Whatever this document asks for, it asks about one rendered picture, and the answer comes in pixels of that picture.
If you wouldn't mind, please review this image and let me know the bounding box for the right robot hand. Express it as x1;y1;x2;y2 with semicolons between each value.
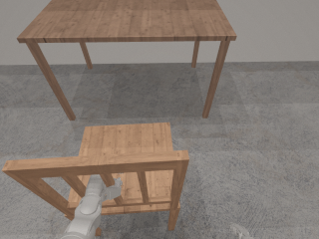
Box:
229;222;254;239

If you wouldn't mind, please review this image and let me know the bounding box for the left robot forearm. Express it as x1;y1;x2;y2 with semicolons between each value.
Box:
60;194;103;239

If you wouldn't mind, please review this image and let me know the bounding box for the left robot hand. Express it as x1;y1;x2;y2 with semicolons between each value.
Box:
85;172;123;202

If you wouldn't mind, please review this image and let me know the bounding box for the chair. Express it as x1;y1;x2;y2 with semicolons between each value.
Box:
1;122;189;237

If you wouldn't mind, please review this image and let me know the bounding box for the table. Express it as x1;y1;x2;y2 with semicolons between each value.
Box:
16;0;237;120

